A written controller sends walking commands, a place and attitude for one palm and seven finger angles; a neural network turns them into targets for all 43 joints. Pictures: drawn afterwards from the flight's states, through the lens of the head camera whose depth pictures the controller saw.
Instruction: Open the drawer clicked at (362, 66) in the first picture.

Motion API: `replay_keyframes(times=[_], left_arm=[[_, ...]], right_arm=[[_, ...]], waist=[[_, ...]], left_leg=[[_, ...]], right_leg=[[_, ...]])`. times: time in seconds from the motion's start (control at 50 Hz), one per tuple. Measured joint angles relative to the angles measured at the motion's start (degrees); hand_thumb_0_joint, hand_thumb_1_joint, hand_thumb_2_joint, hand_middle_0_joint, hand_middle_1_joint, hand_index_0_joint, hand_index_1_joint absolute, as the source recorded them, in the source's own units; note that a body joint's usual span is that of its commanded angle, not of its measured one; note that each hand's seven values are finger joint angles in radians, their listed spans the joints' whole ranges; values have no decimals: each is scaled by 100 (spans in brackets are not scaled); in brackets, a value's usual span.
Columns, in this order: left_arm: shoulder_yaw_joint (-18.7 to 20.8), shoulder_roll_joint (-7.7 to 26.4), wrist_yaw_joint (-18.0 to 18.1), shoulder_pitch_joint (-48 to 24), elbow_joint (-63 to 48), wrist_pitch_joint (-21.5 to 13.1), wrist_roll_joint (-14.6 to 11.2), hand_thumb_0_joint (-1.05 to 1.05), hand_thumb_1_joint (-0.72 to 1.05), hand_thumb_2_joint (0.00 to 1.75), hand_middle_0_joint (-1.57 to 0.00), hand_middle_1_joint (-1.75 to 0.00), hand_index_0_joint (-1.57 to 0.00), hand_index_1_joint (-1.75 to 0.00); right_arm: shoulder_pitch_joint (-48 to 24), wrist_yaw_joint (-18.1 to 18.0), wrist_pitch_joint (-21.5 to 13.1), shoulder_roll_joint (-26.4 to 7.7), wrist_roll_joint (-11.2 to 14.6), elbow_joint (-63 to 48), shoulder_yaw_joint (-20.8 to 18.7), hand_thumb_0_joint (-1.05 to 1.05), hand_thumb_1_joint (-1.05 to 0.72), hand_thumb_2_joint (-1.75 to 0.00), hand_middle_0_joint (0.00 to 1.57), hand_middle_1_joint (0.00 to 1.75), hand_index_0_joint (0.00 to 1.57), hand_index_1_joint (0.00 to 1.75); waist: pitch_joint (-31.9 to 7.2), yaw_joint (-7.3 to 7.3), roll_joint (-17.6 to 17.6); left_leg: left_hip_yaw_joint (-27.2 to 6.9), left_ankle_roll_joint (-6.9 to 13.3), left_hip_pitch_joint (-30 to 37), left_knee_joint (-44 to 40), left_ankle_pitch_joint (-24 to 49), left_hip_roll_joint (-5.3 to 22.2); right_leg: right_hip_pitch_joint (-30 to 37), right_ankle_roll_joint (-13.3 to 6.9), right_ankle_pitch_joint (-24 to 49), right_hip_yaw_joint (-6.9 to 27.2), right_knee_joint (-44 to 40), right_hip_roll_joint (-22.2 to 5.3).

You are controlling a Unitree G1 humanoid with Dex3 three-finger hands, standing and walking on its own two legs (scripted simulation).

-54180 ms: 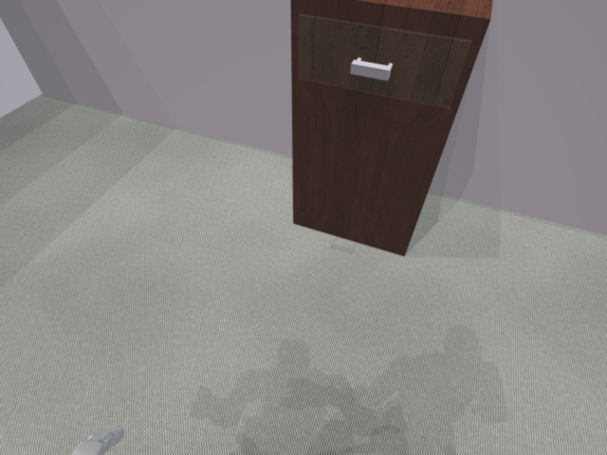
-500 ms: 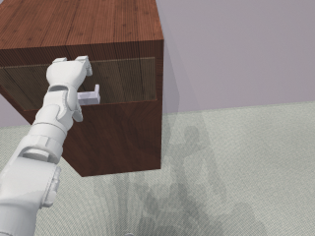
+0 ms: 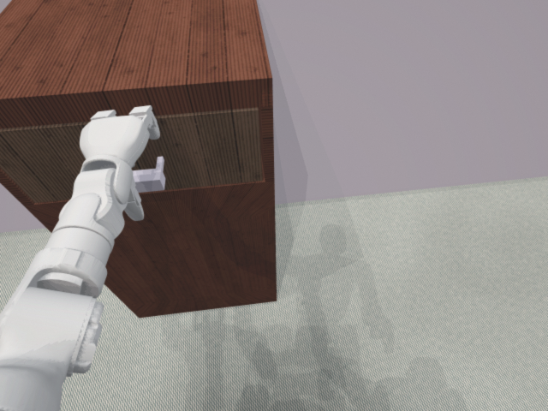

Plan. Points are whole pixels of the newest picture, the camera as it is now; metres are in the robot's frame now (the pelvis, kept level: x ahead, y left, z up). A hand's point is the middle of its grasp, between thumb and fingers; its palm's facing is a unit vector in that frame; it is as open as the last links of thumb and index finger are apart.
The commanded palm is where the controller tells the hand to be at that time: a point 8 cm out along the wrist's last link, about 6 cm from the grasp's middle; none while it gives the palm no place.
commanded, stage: re-aim the fingers above the handle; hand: left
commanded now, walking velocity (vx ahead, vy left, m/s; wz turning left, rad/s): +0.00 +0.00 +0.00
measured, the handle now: (134, 172) +0.51 +0.24 +0.03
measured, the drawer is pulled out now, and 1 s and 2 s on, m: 0.00 0.00 0.00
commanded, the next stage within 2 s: lower the fingers behind the handle in 0.38 s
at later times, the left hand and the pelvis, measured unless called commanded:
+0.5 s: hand (133, 165) +0.47 +0.21 +0.10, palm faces +0.00 -0.06 -1.00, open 13.8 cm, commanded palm +0.45 +0.22 +0.15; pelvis +0.01 +0.00 +0.00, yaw +1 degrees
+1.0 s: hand (137, 183) +0.46 +0.21 +0.06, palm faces -0.12 -0.02 -0.99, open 13.7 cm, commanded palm +0.45 +0.22 +0.12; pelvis -0.01 +0.00 +0.00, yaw +0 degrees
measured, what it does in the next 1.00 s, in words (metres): stands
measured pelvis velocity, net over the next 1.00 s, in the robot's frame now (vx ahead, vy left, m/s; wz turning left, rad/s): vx -0.01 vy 0.00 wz -0.01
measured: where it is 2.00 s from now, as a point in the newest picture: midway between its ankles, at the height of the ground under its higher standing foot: outside the picture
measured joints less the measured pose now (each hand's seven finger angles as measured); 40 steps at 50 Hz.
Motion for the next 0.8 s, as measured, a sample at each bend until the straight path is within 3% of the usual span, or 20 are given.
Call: replay_keyframes(times=[0.26, 0.4, 0.46, 0.56, 0.8], left_arm=[[14, 71, -168, 289, -191, 169, -65, 0, -49, 30, -32, -120, -32, -120], [-143, 124, -377, 248, -352, -94, -123, 0, -49, 30, -32, -120, -32, -120], [-148, 60, -309, 223, -513, -255, -116, 0, -49, 30, -32, -120, -32, -120], [-18, -43, -33, 218, -443, -236, -49, 0, -49, 30, -37, -123, -34, -121], [-75, -195, 244, -160, 233, 239, 101, 0, -49, 30, -36, -122, -35, -128]], right_arm=[[-146, 0, 108, -28, 49, -79, 18, 1, -91, -90, 20, 30, 21, 30], [-183, -57, 56, -36, 32, -142, -23, 1, -91, -90, 20, 30, 21, 30], [-178, -44, 31, -46, 4, -127, -57, 1, -91, -90, 20, 30, 21, 30], [-171, 25, 68, -42, -8, -66, -57, 1, -91, -90, 20, 30, 21, 30], [-73, 62, 193, 59, 3, -15, 59, 1, -91, -90, 20, 30, 21, 30]], waist=[[-19, 86, -9], [86, 105, -76], [89, 113, -73], [26, 113, -28], [-70, 8, -2]], left_leg=[[8, -20, 263, -127, -22, -9], [-53, -22, 191, -85, -25, -27], [-61, -19, 112, -19, -54, -31], [-22, -4, 20, 60, -99, -27], [-6, -10, -77, 53, -19, -11]], right_leg=[[256, -19, -26, 5, -117, -10], [224, -24, -37, -57, -105, -19], [158, -18, -59, -65, -60, -21], [49, -3, -93, -24, 26, -23], [-95, -7, -50, -5, 101, -9]])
